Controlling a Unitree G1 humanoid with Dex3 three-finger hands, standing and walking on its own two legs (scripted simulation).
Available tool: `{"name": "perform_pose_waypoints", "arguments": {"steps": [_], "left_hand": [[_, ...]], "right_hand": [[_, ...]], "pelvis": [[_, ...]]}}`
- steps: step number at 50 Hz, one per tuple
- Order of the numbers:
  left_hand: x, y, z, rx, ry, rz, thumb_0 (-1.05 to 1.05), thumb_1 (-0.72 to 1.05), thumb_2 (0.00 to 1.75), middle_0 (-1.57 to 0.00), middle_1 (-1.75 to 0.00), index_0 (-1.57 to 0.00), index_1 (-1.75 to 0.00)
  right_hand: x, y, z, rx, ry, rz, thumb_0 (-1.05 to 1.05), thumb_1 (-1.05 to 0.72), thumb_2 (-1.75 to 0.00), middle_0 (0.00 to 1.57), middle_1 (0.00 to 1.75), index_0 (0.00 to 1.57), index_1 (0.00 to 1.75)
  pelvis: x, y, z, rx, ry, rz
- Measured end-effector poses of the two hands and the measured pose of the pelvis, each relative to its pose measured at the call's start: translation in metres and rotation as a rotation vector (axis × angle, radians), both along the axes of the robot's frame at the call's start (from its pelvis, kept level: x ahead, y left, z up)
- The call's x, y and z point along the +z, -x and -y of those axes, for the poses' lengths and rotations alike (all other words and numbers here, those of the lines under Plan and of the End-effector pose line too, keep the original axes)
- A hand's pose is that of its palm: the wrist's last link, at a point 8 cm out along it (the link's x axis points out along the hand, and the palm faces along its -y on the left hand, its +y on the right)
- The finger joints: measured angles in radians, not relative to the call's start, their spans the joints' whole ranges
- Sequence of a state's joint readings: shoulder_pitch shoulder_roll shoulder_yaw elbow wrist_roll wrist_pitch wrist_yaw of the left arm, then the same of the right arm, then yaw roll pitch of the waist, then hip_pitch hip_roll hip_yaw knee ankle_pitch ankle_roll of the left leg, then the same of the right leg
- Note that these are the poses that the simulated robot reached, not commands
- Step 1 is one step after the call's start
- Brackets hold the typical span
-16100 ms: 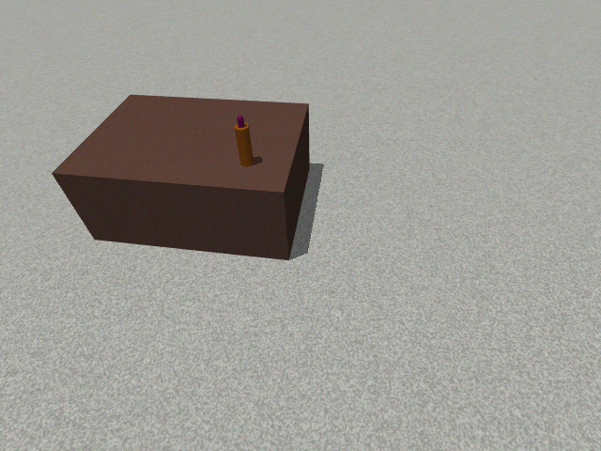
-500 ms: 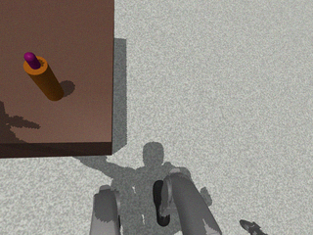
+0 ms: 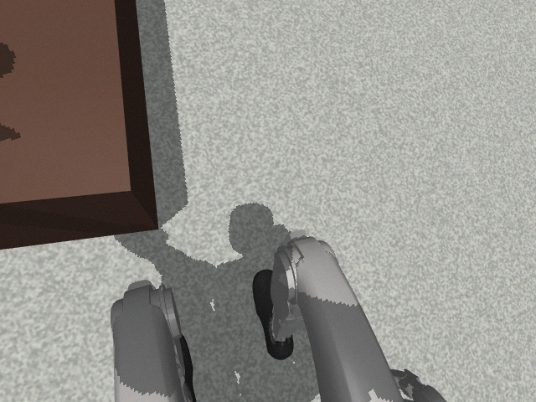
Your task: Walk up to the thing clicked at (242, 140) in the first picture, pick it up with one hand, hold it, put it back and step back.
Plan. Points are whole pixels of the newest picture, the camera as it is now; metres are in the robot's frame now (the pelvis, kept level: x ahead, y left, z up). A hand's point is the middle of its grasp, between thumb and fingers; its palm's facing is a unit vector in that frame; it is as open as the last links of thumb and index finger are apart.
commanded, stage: close in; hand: left
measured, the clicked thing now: out of the picture +0.59 +0.27 +0.04
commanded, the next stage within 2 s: close in 0.48 s
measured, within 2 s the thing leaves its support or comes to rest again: neither
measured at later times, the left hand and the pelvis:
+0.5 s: hand out of the picture +0.59 +0.27 +0.01, palm faces +0.26 -0.97 +0.01, open 17.6 cm; pelvis -0.01 +0.01 -0.02, yaw +0 degrees
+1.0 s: hand out of the picture +0.59 +0.25 +0.01, palm faces +0.29 -0.96 -0.02, open 15.5 cm; pelvis +0.00 +0.00 +0.00, yaw +2 degrees
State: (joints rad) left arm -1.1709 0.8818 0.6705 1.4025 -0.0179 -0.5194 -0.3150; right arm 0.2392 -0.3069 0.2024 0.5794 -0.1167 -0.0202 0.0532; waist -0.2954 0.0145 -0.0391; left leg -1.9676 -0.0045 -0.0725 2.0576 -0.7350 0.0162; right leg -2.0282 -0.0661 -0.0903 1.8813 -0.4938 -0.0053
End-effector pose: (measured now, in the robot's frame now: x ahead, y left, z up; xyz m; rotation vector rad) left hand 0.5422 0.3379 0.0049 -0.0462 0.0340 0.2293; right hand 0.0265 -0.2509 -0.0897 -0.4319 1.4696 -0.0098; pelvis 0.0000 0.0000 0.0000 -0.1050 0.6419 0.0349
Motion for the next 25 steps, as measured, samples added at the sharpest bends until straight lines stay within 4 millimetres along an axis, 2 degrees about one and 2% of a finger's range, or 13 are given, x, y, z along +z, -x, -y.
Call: {"name": "perform_pose_waypoints", "arguments": {"steps": [4,9,17,25], "left_hand": [[-0.019,0.001,0.010,0.040,-0.011,0.038,-0.01,-0.60,0.07,-0.03,-0.10,-0.04,-0.09],[-0.009,-0.002,0.013,0.067,-0.069,0.075,-0.01,-0.59,0.07,-0.04,-0.10,-0.05,-0.10],[0.014,-0.010,0.024,0.020,-0.059,0.017,-0.01,-0.60,0.05,-0.04,-0.09,-0.06,-0.09],[0.009,-0.013,0.023,0.029,-0.040,0.017,-0.01,-0.61,0.03,-0.05,-0.10,-0.07,-0.08]], "right_hand": [[-0.019,0.016,0.006,-0.019,0.009,-0.030,0.00,-0.89,-0.89,0.21,0.30,0.20,0.30],[-0.031,0.027,0.012,-0.043,0.033,-0.053,0.00,-0.89,-0.89,0.20,0.30,0.20,0.30],[-0.020,0.030,0.014,-0.073,0.066,-0.027,0.00,-0.90,-0.89,0.20,0.30,0.20,0.30],[-0.008,0.029,0.009,-0.080,0.082,-0.035,0.00,-0.90,-0.89,0.20,0.30,0.20,0.30]], "pelvis": [[-0.022,0.009,0.003,-0.004,-0.006,0.011],[-0.034,0.015,0.006,0.000,-0.009,0.017],[-0.026,0.015,0.000,0.008,0.005,0.014],[-0.021,0.012,-0.009,0.010,0.015,-0.001]]}}
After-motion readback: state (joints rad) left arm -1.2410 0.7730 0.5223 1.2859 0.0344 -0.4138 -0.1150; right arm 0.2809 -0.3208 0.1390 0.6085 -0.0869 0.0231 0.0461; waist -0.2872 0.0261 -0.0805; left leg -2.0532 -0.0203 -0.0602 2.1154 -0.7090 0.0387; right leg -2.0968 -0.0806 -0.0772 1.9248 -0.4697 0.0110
